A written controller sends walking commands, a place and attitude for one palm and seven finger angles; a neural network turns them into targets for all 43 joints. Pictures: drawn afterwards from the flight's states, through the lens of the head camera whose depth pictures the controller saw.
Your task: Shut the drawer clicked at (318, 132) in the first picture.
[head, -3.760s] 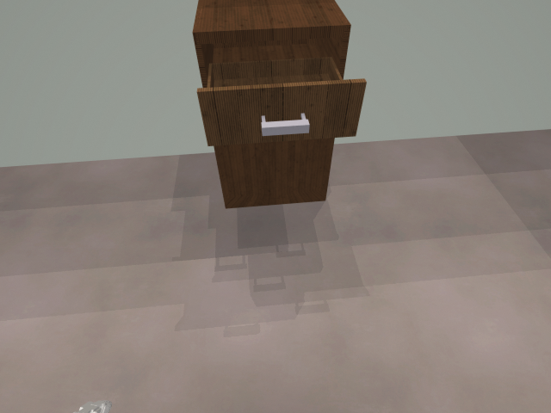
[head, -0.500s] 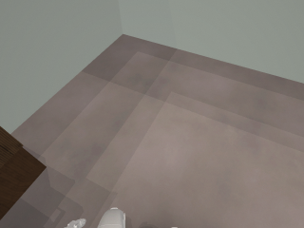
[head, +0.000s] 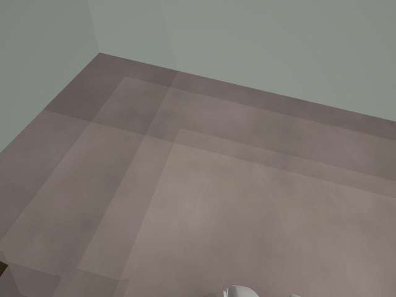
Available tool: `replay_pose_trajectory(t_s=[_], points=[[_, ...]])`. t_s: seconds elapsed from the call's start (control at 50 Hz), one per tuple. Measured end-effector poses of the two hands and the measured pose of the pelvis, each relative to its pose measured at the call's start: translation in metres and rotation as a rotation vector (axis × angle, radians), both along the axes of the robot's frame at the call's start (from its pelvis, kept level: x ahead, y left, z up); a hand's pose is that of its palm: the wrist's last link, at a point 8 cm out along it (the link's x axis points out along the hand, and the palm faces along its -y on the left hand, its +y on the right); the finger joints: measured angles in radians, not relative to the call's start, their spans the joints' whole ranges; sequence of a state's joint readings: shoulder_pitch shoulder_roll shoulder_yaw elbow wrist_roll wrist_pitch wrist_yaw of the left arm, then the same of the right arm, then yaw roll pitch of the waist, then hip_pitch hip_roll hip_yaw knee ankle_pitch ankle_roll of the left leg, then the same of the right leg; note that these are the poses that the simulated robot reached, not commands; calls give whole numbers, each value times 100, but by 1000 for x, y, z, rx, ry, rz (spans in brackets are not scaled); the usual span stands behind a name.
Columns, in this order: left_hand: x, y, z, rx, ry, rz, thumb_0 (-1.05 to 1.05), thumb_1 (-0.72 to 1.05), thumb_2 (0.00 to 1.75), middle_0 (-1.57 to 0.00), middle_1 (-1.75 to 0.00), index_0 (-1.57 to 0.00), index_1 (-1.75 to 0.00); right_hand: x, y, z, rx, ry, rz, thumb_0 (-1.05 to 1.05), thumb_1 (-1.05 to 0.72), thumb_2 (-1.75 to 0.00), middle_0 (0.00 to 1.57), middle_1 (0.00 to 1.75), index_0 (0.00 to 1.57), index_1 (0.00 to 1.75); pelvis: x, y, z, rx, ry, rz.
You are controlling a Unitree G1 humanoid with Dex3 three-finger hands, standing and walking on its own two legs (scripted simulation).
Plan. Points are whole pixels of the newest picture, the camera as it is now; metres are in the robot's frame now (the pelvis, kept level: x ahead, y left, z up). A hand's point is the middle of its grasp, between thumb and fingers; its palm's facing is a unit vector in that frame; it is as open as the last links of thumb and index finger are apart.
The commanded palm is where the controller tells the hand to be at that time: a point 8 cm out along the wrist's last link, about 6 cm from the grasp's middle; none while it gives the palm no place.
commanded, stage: walk to a spot facing it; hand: left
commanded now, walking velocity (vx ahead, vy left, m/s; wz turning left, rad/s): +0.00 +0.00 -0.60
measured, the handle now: out of the picture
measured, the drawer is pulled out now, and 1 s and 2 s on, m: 0.30 0.30 0.30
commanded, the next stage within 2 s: turn to face it in 0.42 s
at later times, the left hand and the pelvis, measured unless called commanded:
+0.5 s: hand (165, 259) +0.22 +0.09 -0.15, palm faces -0.32 -0.91 -0.27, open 7.4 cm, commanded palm none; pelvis +0.03 -0.06 -0.01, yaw -19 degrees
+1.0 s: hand (133, 291) +0.15 +0.15 -0.17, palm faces -0.17 -0.96 -0.22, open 7.4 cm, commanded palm none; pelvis +0.05 -0.03 +0.00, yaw -13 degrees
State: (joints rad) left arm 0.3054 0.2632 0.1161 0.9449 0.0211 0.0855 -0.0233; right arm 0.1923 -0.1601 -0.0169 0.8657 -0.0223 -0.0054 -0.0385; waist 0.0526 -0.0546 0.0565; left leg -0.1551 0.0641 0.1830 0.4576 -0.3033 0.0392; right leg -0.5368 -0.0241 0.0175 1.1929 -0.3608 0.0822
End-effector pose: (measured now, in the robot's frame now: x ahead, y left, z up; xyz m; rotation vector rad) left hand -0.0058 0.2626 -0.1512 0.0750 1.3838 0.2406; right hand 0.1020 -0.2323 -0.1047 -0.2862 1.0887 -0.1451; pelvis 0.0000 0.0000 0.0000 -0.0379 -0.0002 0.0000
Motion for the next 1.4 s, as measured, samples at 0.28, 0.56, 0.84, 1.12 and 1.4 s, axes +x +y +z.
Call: replay_pose_trajectory(t_s=[0.28,0.56,0.84,1.12,1.4], points=[[188,-77,7,40,-212,-399,1,91,90,-20,-30,-19,-30,-167,-50,-49,75,324,-412,1,-90,-90,20,30,20,30,19,-40,-22,38,21,-206],[232,-126,29,39,-266,-542,0,91,90,-20,-30,-20,-30,-102,-76,-41,96,101,-492,1,-91,-90,20,30,20,30,33,-53,-8,53,0,-361],[194,-83,-3,-24,-134,-399,0,91,90,-20,-30,-20,-30,-59,-27,-28,78,111,-401,0,-92,-90,20,30,20,30,64,-27,-7,21,-5,-313],[143,-71,19,90,-151,-253,1,91,90,-20,-30,-20,-30,-94,-69,-46,97,230,-323,0,-91,-90,20,30,20,30,30,-50,-10,37,17,-146],[57,-76,28,99,-172,-67,0,91,90,-20,-30,-20,-30,-13,-95,-32,65,129,-68,1,-91,-90,19,30,20,30,7,-62,-3,83,-21,66]])
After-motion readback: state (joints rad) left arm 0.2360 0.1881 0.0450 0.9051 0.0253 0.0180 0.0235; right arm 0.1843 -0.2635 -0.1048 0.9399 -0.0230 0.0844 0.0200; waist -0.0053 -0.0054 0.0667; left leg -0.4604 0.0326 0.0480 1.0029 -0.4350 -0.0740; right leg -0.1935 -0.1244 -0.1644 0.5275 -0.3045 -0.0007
